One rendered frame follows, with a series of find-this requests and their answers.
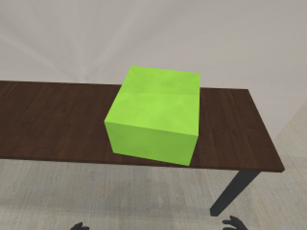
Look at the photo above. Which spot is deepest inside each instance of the robot right hand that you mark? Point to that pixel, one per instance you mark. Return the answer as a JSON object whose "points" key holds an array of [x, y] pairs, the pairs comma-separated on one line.
{"points": [[234, 222]]}

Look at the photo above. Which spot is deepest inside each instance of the table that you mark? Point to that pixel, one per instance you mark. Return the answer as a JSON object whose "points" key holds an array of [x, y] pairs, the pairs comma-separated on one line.
{"points": [[65, 122]]}

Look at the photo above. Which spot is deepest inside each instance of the carton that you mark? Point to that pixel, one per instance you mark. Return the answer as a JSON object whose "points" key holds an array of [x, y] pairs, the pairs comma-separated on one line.
{"points": [[156, 114]]}

